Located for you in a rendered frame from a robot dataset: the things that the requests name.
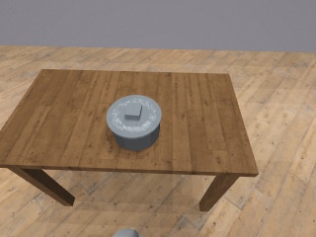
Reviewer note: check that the lid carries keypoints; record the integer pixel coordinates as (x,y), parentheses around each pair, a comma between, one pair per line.
(133,128)

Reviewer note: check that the knob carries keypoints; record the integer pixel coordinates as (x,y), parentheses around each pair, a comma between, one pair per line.
(133,111)

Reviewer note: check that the table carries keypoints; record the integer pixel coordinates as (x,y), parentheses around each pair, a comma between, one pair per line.
(61,124)

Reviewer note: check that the pot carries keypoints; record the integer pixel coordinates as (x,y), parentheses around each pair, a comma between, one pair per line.
(137,144)

